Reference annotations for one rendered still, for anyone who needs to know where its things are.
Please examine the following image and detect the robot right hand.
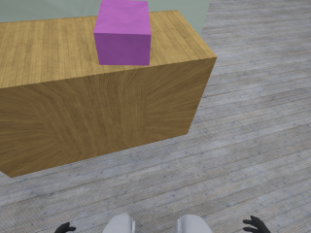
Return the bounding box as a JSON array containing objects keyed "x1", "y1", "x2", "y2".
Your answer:
[{"x1": 243, "y1": 216, "x2": 271, "y2": 233}]

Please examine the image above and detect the robot thigh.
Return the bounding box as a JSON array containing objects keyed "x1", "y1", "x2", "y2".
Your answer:
[
  {"x1": 176, "y1": 214, "x2": 213, "y2": 233},
  {"x1": 102, "y1": 215, "x2": 136, "y2": 233}
]

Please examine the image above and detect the robot right thigh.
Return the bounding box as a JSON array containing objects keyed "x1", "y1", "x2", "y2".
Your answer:
[{"x1": 176, "y1": 214, "x2": 213, "y2": 233}]

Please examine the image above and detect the carton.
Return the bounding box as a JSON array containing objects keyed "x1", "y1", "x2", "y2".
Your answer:
[{"x1": 93, "y1": 0, "x2": 152, "y2": 66}]

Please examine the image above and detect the robot left thigh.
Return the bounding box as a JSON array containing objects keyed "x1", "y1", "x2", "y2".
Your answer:
[{"x1": 102, "y1": 215, "x2": 136, "y2": 233}]

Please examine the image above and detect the pedestal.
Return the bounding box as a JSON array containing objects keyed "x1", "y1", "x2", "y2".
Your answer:
[{"x1": 0, "y1": 10, "x2": 217, "y2": 178}]

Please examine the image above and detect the robot left hand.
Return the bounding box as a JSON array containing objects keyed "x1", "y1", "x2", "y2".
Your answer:
[{"x1": 54, "y1": 222, "x2": 77, "y2": 233}]

